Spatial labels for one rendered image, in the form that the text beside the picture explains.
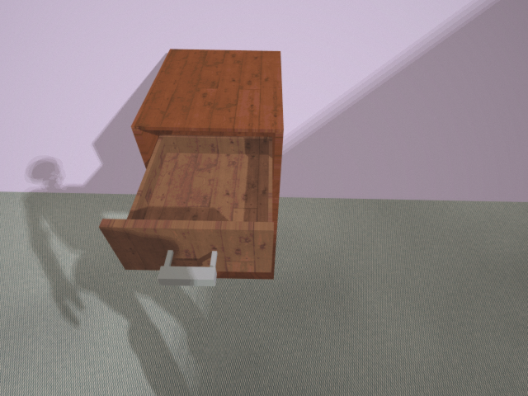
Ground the handle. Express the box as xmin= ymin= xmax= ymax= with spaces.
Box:
xmin=158 ymin=250 xmax=218 ymax=286

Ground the drawer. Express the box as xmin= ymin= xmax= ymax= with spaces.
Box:
xmin=99 ymin=134 xmax=274 ymax=272

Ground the cabinet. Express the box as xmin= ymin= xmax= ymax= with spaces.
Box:
xmin=131 ymin=49 xmax=284 ymax=280

